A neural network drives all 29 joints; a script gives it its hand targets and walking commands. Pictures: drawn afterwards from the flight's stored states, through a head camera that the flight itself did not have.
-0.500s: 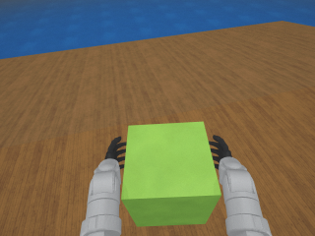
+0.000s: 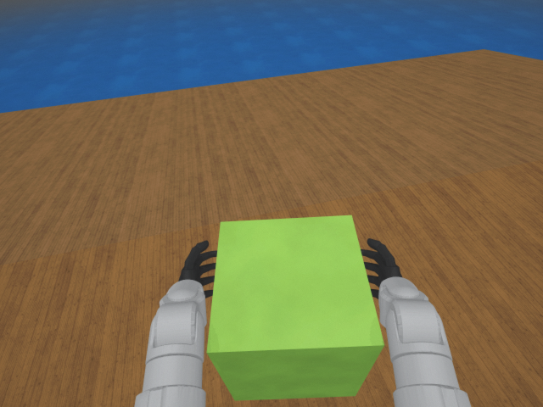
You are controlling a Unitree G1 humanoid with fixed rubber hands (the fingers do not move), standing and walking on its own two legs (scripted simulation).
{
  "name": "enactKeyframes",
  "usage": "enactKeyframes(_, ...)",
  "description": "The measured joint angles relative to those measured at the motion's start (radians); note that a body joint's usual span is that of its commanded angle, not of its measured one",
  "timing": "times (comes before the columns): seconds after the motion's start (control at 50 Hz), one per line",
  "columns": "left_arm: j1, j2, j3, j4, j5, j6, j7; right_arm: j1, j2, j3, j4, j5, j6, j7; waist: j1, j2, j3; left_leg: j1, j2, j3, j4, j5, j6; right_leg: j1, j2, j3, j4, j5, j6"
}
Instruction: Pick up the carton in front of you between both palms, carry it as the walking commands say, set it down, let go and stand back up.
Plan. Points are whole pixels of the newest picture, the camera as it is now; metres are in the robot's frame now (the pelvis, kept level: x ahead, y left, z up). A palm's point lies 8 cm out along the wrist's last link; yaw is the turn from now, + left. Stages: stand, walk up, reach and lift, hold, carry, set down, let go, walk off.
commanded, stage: hold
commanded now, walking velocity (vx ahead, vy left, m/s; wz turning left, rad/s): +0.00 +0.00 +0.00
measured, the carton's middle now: (290, 312) +0.28 +0.00 -0.03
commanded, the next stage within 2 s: carry in 1.20 s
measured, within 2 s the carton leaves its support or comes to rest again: neither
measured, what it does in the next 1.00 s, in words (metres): stands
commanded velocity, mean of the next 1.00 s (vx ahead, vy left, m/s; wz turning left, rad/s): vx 0.00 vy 0.00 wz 0.00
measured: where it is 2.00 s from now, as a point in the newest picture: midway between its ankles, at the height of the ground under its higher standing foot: outside the picture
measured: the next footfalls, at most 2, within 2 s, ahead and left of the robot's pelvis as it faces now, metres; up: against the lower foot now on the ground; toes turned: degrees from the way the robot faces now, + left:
right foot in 1.68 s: +0.24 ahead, -0.09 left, +0.00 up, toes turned -9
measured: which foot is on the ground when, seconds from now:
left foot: down 0.00-1.00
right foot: down 0.00-1.00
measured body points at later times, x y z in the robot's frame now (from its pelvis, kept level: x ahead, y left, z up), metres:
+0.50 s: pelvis -0.01 +0.00 +0.00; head -0.05 +0.00 +0.45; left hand +0.29 +0.15 +0.04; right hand +0.29 -0.15 +0.04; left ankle +0.00 +0.12 -0.75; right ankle +0.01 -0.12 -0.75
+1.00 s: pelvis +0.00 +0.00 +0.00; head -0.04 +0.00 +0.45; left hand +0.29 +0.15 +0.04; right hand +0.29 -0.15 +0.04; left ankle +0.00 +0.12 -0.75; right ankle +0.02 -0.12 -0.75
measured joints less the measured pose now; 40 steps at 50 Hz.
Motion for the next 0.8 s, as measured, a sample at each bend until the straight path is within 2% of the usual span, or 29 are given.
enactKeyframes(0.08, 0.015, 0.003, -0.016, -0.040, -0.010, 0.031, 0.002, 0.014, -0.003, 0.017, -0.039, 0.009, 0.030, -0.003, 0.001, -0.001, -0.004, 0.022, 0.000, 0.001, -0.016, 0.008, 0.000, 0.020, -0.001, 0.001, -0.014, 0.007, 0.000)
enactKeyframes(0.2, -0.005, -0.001, 0.002, -0.019, 0.001, 0.056, -0.002, -0.008, 0.001, 0.000, -0.015, 0.001, 0.055, 0.002, 0.002, -0.001, 0.008, 0.029, 0.000, 0.002, -0.004, 0.006, 0.000, 0.027, 0.000, 0.003, -0.002, 0.006, 0.000)
enactKeyframes(0.48, -0.051, -0.012, 0.043, 0.008, 0.012, 0.044, -0.008, -0.052, 0.012, -0.038, 0.010, -0.009, 0.044, 0.007, 0.003, 0.000, 0.025, 0.007, -0.001, 0.000, 0.027, 0.002, -0.001, 0.007, 0.001, 0.001, 0.028, 0.001, -0.001)
enactKeyframes(0.8, -0.019, -0.004, 0.011, -0.023, 0.010, 0.053, -0.010, -0.022, 0.004, -0.008, -0.020, -0.007, 0.053, 0.007, 0.002, 0.000, 0.023, 0.026, 0.001, -0.003, 0.004, 0.002, -0.002, 0.027, 0.002, -0.001, 0.004, 0.002, -0.002)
